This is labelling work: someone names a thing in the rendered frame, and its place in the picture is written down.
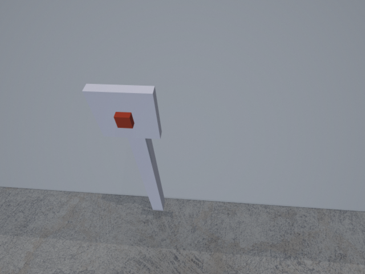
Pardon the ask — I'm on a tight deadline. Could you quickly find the button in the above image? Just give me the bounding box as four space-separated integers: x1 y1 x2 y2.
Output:
114 112 134 128

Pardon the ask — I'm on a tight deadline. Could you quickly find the panel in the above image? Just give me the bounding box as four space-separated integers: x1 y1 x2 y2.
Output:
82 84 165 211

